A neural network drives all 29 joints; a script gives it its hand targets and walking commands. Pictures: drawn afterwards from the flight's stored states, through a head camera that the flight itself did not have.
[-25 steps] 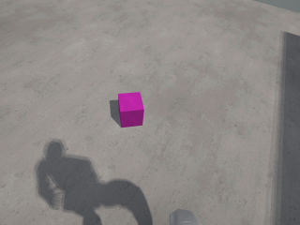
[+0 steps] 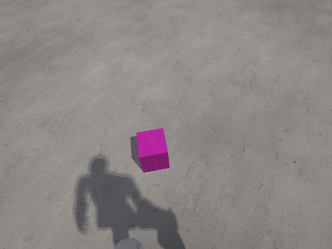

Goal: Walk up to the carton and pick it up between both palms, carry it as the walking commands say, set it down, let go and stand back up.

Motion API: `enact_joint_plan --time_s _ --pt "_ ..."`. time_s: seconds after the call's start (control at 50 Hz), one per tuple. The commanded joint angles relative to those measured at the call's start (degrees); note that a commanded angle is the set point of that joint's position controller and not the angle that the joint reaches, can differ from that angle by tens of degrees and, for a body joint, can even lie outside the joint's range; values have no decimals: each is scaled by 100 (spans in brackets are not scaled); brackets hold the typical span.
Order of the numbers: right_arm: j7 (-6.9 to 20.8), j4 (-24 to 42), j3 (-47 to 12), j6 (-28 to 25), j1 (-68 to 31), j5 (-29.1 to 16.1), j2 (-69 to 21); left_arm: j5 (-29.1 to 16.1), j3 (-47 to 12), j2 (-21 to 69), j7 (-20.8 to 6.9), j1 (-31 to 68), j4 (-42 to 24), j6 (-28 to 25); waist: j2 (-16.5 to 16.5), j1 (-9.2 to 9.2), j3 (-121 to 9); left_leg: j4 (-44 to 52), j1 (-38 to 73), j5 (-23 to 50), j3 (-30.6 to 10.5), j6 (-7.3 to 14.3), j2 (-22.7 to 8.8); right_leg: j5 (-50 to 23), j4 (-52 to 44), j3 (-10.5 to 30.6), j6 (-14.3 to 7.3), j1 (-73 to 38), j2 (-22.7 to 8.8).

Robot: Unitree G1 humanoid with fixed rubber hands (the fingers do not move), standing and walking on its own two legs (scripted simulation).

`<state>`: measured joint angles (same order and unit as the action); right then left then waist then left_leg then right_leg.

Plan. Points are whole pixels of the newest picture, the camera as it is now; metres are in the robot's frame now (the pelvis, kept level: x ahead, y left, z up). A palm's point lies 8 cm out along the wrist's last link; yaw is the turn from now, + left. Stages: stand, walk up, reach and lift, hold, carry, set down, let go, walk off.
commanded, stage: walk up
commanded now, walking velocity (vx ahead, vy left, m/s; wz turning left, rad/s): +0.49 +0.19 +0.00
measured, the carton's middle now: (153, 150) +0.77 +0.12 -0.68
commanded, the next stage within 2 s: none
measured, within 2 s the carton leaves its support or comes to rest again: neither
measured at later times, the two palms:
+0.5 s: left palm (58, 227) +0.21 +0.33 -0.16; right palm (228, 204) +0.25 -0.16 -0.12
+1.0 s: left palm (89, 181) +0.33 +0.25 -0.12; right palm (237, 185) +0.31 -0.21 -0.16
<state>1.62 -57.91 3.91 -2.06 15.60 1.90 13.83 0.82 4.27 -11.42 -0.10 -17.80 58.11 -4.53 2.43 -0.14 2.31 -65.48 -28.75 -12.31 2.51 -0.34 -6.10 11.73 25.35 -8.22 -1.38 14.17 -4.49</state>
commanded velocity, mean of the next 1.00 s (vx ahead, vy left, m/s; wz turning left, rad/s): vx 0.27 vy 0.03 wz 0.01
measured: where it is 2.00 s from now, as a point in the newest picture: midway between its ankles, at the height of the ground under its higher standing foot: (161, 225)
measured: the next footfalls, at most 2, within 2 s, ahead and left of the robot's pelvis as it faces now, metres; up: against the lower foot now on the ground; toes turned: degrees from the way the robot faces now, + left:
left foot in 0.32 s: +0.30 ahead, +0.20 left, +0.00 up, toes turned +8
right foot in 0.80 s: +0.36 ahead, -0.09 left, +0.00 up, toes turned -9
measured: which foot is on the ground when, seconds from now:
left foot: up 0.00-0.30, down 0.32-0.80, up 0.82-1.00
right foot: down 0.00-0.32, up 0.34-0.78, down 0.80-1.00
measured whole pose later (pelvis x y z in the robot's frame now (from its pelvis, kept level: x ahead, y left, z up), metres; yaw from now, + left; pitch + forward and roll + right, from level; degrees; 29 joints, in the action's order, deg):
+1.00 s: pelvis +0.31 +0.02 +0.00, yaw +0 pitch +0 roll +3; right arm -1.1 -60.1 4.0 1.9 15.4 0.6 11.3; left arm 0.8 0.5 -8.1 1.7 -15.2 59.3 -3.4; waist 2.7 0.0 2.7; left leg -48.2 -22.2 -20.1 1.8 -2.1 -2.5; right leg 11.7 24.1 -7.8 -1.0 11.9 -5.4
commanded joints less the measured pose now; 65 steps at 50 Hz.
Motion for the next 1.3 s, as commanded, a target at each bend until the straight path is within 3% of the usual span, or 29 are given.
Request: enact_joint_plan --time_s 0.0,0.12,0.2,0.26,0.28,0.3,0.32,0.34,0.36,0.4,0.5,0.62,0.68,0.7,0.76,0.78,0.8,0.82,0.84,0.86,0.88,0.92,0.96,1.02,1.06,1.12,1.22,1.26,1.28 --pt "92 51 -41 166 484 23 -82 -11 93 -599 24 -532 -113 -103 -1085 151 38 252 -504 473 -171 -36 -214 -1345 -1357 1101 -261 -331 -1354" --pt "253 385 -145 148 -888 -19 -97 11 60 -669 93 -1054 -33 -90 -1135 -161 493 2073 -722 1076 201 -229 -200 -843 -1642 785 -327 -529 -1334" --pt "263 512 -132 69 -1421 -73 -100 60 85 -812 131 -1271 92 -68 -1301 -369 524 3091 -44 888 553 -245 -27 -1622 -1376 490 -265 -733 -1356" --pt "153 409 -53 -36 -1093 -64 61 25 61 -758 92 -1054 162 -9 -1569 -214 200 3696 1011 594 486 -121 199 -1674 -755 273 -95 -769 -1165" --pt "89 185 5 -144 -472 -7 165 -25 -7 -535 79 -1127 234 31 -1174 78 -182 4049 1967 706 578 -77 302 -1595 164 -9 12 -654 -779" --pt "3 -33 135 -271 389 77 541 -42 -70 -313 78 -1233 236 43 -475 399 -649 3916 3134 914 267 -29 -140 -692 1282 -129 112 84 -531" --pt "-85 -135 218 -360 1163 127 1086 21 -132 -12 79 -1279 30 46 1083 526 -1259 4000 3916 1944 -1430 132 -1767 2259 3081 -137 273 979 -240" --pt "-120 -262 335 -274 1437 -41 1798 -176 -126 109 121 -1658 -38 52 2165 488 -1846 4816 4243 2628 -2888 917 -2436 2467 4224 318 265 1757 192" --pt "-93 -158 278 -247 1072 -124 1333 -101 -47 -281 134 -1292 45 82 1054 404 -1531 4843 3814 2451 -2578 919 -2234 2096 4616 680 196 1903 -138" --pt "-121 41 115 -279 372 -99 576 0 31 -226 85 -909 216 142 92 203 -703 4754 2741 2743 -1723 707 -1884 1154 4488 866 157 1767 -326" --pt "-187 -14 35 -309 431 -57 314 100 56 -114 -13 -687 80 491 713 -73 -457 4981 1868 2923 -631 595 -1366 553 3803 639 260 1232 -195" --pt "-226 -19 78 -191 707 -8 388 124 -13 -118 -165 402 -300 616 1022 72 109 5678 1469 -25 -446 532 -1233 -9 2149 405 430 1397 -158" --pt "-219 -193 73 -105 940 -55 323 116 -76 -51 -175 765 -444 485 1449 97 66 5648 1292 -772 -88 497 -815 309 1308 23 451 670 54" --pt "-220 -236 82 -65 1032 -49 339 117 -65 -93 -156 764 -420 428 1291 106 45 5475 1286 -867 -66 553 -783 523 1147 -89 443 469 112" --pt "-218 -263 87 13 1038 -50 399 96 -39 -215 -47 23 -41 229 162 -222 -4 4530 585 -1792 -118 366 -617 370 131 -156 378 -966 166" --pt "-222 -227 17 13 1025 -23 142 116 4 -452 13 -378 48 128 -649 -405 -42 3539 227 -1769 192 135 -292 917 -531 807 314 -1355 -675" --pt "-231 -17 -135 9 938 -28 -432 108 92 -1105 68 -754 30 67 -2050 -456 -131 1916 -562 -2329 626 -169 217 1876 -1550 2575 97 -1486 -2167" --pt "-252 59 -40 100 678 -10 -243 31 198 -1591 140 -963 175 148 -1984 -576 162 1207 -699 -2121 138 -112 235 1230 -1813 3376 -410 -724 -2692" --pt "-232 -33 75 194 650 -33 95 -4 72 -1167 161 -517 109 175 -1111 -280 452 929 -483 -1612 -243 -91 88 -244 -1537 2939 -403 -359 -2498" --pt "-227 -103 71 268 780 -93 3 -37 -38 -878 194 146 -121 157 -947 37 522 946 -88 -1232 -376 -135 41 -2686 -1100 2033 -297 -44 -2126" --pt "-241 -222 9 302 991 -174 -232 -47 -142 -645 206 453 -218 113 -1226 209 128 1073 404 -1063 -425 -206 15 -4349 -766 1223 -268 -139 -1660" --pt "-246 -412 -7 397 1321 -148 -342 -44 -332 -149 205 540 -180 28 -1620 416 -422 1361 1154 -742 -194 -181 296 -5274 -528 288 -238 -220 -1007" --pt "-290 -452 33 505 1096 -143 -227 16 -351 -211 199 343 -97 11 -1581 286 -410 1777 1155 -623 -56 -164 432 -5001 -474 265 -296 -426 -986" --pt "-315 -116 149 629 272 -44 104 -6 -73 -953 355 -327 -66 127 -1252 -133 -381 1272 233 -1018 -109 -262 398 -4865 -345 1155 -645 -1049 -1822" --pt "-241 167 214 684 -161 -9 218 -10 51 -1147 458 -601 -64 267 -1023 -272 -414 690 -345 -1194 -425 -342 253 -3792 -546 1580 -889 -1170 -2250" --pt "-133 422 225 671 -464 41 59 101 11 -915 467 -439 -63 372 -1235 -238 -263 878 -439 -887 -419 -417 206 -2195 -801 1347 -798 -798 -1974" --pt "-190 323 46 523 -227 -125 -224 144 -43 -845 232 29 -43 351 -1738 -193 -456 3161 1147 -790 186 -309 534 -1418 -565 652 -519 -209 -1205" --pt "-241 103 22 292 300 -51 -58 8 -122 -591 137 -272 281 435 -1154 142 -481 4944 2757 707 254 -253 498 -395 -116 267 -143 374 -646" --pt "-274 46 69 161 560 22 400 48 -224 -280 77 -446 196 448 46 98 -498 5334 3129 967 -972 -296 -631 848 442 135 194 864 -430"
